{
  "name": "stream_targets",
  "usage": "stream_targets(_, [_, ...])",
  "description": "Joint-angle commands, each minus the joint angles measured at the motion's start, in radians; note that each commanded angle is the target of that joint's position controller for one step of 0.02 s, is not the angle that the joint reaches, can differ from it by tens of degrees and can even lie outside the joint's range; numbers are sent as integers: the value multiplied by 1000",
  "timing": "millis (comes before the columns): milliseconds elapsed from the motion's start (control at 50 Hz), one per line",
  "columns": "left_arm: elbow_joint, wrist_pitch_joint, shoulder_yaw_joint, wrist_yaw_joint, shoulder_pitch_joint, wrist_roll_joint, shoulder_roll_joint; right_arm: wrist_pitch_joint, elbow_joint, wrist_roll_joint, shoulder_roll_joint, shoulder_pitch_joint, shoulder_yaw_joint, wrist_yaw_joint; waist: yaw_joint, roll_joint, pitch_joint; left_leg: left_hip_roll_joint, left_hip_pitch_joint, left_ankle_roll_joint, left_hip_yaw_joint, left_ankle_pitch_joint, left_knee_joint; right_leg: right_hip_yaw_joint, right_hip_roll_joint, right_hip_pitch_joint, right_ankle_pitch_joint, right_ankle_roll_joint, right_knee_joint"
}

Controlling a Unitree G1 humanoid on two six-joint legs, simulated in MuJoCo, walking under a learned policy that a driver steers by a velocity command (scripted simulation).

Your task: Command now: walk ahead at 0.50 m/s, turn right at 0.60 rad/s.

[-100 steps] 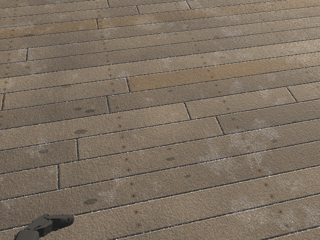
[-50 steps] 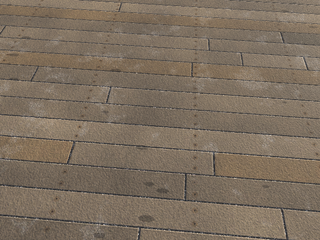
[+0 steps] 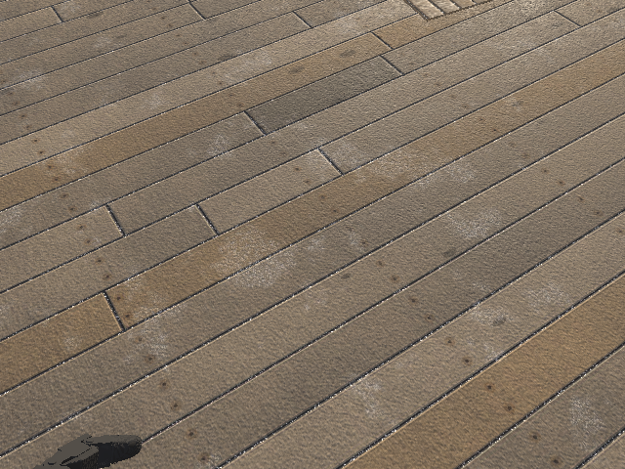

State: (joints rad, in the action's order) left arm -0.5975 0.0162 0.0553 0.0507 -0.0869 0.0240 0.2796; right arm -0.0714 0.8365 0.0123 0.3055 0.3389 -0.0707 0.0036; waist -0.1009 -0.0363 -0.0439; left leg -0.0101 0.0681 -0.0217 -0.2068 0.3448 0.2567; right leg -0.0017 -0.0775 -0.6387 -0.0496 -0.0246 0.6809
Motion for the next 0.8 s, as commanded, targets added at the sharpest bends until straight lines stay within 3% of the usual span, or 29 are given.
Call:
stream_targets(20, [99, 12, 29, 11, 55, -4, 85, 4, -49, 17, 209, -35, -52, 8, 59, 128, 0, -269, 13, 135, 53, -822, 56, -75, 60, 79, -101, -55, -47])
stream_targets(40, [86, 7, 45, 9, -16, -7, 113, 11, -50, 22, 224, -40, -57, 13, 106, 139, 48, -262, 16, 124, 31, -983, 175, -101, 100, 181, -141, -82, -58])
stream_targets(60, [47, 3, 72, 1, -167, -5, 155, 17, -55, 26, 220, -55, -55, 16, 194, 120, 126, -234, -47, 98, 0, -1025, 368, -114, 143, 391, -88, -118, -120])
stream_targets(80, [1, -8, 105, -18, -346, -1, 221, 13, -67, 7, 183, -42, -39, 21, 273, 50, 215, -198, -274, 57, 1, -786, 648, 10, 93, 703, -62, -165, -134])
stream_targets(100, [7, 0, 118, -28, -314, 10, 347, -9, -129, -41, 30, 60, 12, 4, 140, -248, 297, -5, -739, -7, 59, 194, 1021, 571, -186, 1041, -179, -349, -194])
stream_targets(120, [39, 16, 95, -24, -355, 4, 270, -46, -140, -9, 102, -31, 7, -10, 220, -146, 451, 27, -850, 2, 294, 256, 1147, 847, -261, 1086, -376, -407, -360])
stream_targets(140, [22, 32, 76, -20, -322, -6, 214, -64, -172, 30, 156, -141, -8, -17, 234, -87, 292, -21, -928, 22, 302, 149, 1133, 707, -230, 983, -325, -347, -391])
stream_targets(160, [20, 39, 68, -21, -265, -5, 191, -75, -178, 23, 141, -159, -1, -13, 190, -19, 197, -61, -893, 32, 297, 58, 1042, 590, -188, 831, -236, -312, -393])
stream_targets(180, [29, 41, 57, -23, -196, -8, 163, -75, -165, -5, 140, -156, -4, -6, 144, 18, 137, -90, -826, 23, 296, 11, 957, 497, -150, 692, -114, -287, -398])
stream_targets(220, [47, 43, 47, -29, -135, -24, 139, -54, -156, -22, 145, -121, -12, -6, 87, -9, 104, -110, -709, 4, 300, -36, 876, 413, -106, 534, 35, -280, -436])
stream_targets(260, [27, 50, 44, -39, -138, -20, 137, -34, -143, -27, 111, -107, -4, -8, 75, -2, 90, -109, -679, -27, 269, -74, 799, 333, -94, 458, 150, -284, -454])
stream_targets(300, [0, 52, 46, -51, -167, -19, 152, -27, -156, -30, 76, -165, 10, -8, 94, -4, 62, -104, -681, -48, 252, -193, 672, 260, -67, 416, 189, -266, -469])
stream_targets(360, [-36, 50, 44, -58, -212, -13, 158, -31, -174, -23, 43, -278, 26, -19, 146, -21, 37, -70, -612, -46, 237, -424, 439, 187, -19, 385, 97, -211, -468])
stream_targets(420, [-75, 51, 46, -55, -272, -7, 172, -38, -196, -6, 54, -362, 26, -30, 185, -29, 7, -48, -594, -28, 242, -494, 331, 221, -55, 429, -3, -201, -466])
stream_targets(460, [-98, 48, 46, -55, -299, -4, 170, -43, -212, -6, 71, -393, 21, -38, 192, -32, -8, -44, -632, -1, 253, -444, 282, 256, -92, 515, 5, -196, -426])
stream_targets(520, [-121, 34, 50, -59, -308, -7, 177, -48, -213, -7, 91, -362, 10, -45, 166, -59, -5, -31, -609, 44, 244, -316, 243, 293, -135, 616, 119, -172, -363])
stream_targets(540, [-121, 30, 50, -60, -293, -7, 178, -50, -202, -9, 102, -311, 3, -43, 133, -67, 19, -10, -534, 65, 220, -286, 221, 282, -122, 626, 238, -157, -307])
stream_targets(560, [-120, 26, 43, -60, -283, -10, 163, -52, -171, -13, 130, -202, -14, -37, 77, -50, 91, 6, -376, 95, 199, -306, 199, 242, -71, 614, 376, -133, -177])
stream_targets(580, [-101, 25, 27, -63, -274, -26, 131, -53, -143, -21, 178, -40, -29, -33, 8, -3, 239, -102, -119, 157, 303, -368, 252, 182, -19, 504, 302, -97, 58])
stream_targets(600, [-91, 41, 6, -61, -405, -15, 63, -43, -116, -27, 267, 75, -54, -33, 31, 245, 395, -313, 259, 330, 727, -203, 208, 86, 136, 140, -83, -5, 442])
stream_targets(620, [-91, 55, 5, -57, -386, -16, 92, -37, -95, 4, 198, 102, -37, -45, 17, 312, 397, -353, 311, 359, 985, 14, 51, 136, 156, -44, -512, 10, 564])
stream_targets(640, [-72, 64, 22, -52, -279, 1, 160, -32, -110, 15, 144, 33, -20, -42, 10, 212, 236, -328, 197, 311, 891, 113, 30, 143, 90, -134, -455, 2, 617])
stream_targets(660, [-54, 72, 19, -51, -198, 1, 155, -23, -128, 2, 126, -31, -13, -38, 20, 125, 142, -286, 61, 284, 779, 63, 15, 113, 50, -131, -378, -3, 587])
stream_targets(680, [-41, 80, 19, -50, -152, -16, 144, -17, -134, -7, 112, -68, -7, -38, 42, 80, 61, -247, -65, 278, 699, -36, -9, 96, 25, -117, -326, 0, 514])
stream_targets(700, [-41, 82, 23, -51, -158, -29, 134, -17, -140, -16, 97, -86, -1, -34, 71, 90, 47, -214, -136, 269, 650, -125, -28, 100, -1, -63, -281, 4, 447])
stream_targets(740, [-46, 79, 18, -50, -188, -36, 102, -16, -144, -12, 94, -94, -1, -29, 101, 125, 60, -176, -197, 278, 588, -248, -54, 83, -4, 7, -258, 27, 356])
stream_targets(800, [-25, 75, 5, -55, -117, -39, 71, -15, -131, 1, 134, -74, -16, -13, 92, 121, 44, -151, -268, 281, 505, -334, -75, 59, 11, 40, -160, 64, 168])
